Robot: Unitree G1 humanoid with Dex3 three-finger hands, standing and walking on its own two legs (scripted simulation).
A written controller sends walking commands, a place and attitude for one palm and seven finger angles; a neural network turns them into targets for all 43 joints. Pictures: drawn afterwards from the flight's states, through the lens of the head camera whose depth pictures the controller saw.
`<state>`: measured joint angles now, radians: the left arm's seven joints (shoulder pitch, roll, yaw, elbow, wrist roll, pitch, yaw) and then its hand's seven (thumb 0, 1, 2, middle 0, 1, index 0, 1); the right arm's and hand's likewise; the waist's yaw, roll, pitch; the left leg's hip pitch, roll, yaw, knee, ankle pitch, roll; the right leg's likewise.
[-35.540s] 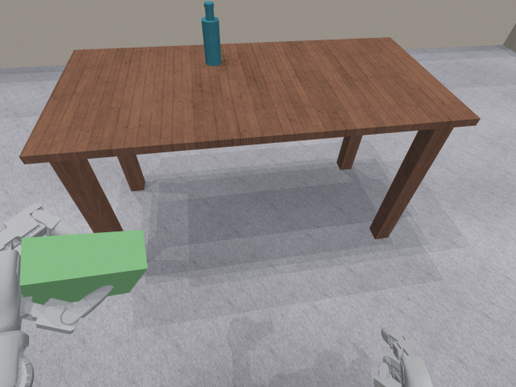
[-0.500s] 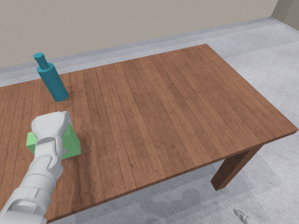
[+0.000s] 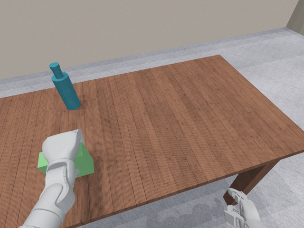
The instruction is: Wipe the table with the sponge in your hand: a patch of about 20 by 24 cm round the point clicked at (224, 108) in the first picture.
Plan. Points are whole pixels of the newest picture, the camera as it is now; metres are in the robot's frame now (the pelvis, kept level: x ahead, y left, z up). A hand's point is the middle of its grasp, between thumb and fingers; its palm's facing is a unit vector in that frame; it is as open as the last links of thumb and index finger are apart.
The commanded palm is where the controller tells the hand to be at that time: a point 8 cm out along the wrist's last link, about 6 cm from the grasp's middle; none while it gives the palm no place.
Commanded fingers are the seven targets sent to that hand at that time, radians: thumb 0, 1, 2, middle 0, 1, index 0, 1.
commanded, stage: wipe back along the middle lane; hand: left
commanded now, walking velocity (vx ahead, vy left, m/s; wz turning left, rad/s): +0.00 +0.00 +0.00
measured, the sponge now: (71, 165) +0.28 +0.29 -0.03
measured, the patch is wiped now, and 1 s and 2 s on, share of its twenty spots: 0.70 0.85 0.90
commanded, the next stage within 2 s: slide across to the third lane in 0.52 s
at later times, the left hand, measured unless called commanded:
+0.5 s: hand (71, 174) +0.23 +0.25 +0.02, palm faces -0.01 -0.08 -1.00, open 9.2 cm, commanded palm +0.19 +0.23 +0.06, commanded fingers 0.00 0.10 1.30 -1.20 -1.60 -1.20 -1.60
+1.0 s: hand (75, 179) +0.22 +0.23 +0.02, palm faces -0.05 -0.08 -1.00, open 9.2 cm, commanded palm +0.20 +0.20 +0.08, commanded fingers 0.00 0.10 1.30 -1.20 -1.60 -1.20 -1.60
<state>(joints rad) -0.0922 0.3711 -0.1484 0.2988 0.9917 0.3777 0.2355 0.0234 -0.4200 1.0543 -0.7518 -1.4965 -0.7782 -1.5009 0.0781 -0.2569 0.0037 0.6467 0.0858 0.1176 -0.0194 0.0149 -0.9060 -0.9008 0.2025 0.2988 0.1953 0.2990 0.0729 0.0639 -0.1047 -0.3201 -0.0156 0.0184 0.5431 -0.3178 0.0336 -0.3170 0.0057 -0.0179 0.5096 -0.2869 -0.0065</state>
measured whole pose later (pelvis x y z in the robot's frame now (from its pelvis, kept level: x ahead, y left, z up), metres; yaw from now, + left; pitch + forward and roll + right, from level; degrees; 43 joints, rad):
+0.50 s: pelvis -0.01 -0.01 +0.00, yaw -1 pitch +3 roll +0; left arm 0.14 0.36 -0.15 0.08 0.98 0.40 0.23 0.03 -0.43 1.05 -0.73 -1.51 -0.80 -1.47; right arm 0.07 -0.26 0.02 0.65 0.08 0.11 -0.01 0.02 -0.91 -0.90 0.20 0.30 0.20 0.30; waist 0.08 0.07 -0.09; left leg -0.26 0.00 0.03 0.52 -0.31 0.02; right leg -0.28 0.02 0.00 0.51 -0.28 -0.02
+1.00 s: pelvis -0.03 -0.02 +0.00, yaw +0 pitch +1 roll +0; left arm 0.02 0.33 -0.22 0.17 0.99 0.44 0.18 0.02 -0.44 1.06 -0.76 -1.49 -0.83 -1.43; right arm 0.05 -0.26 0.01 0.66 0.07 0.09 -0.04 0.02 -0.91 -0.90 0.20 0.30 0.19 0.30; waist 0.10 0.08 -0.06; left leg -0.26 0.00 0.01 0.51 -0.27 0.01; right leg -0.27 0.02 -0.02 0.51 -0.26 -0.03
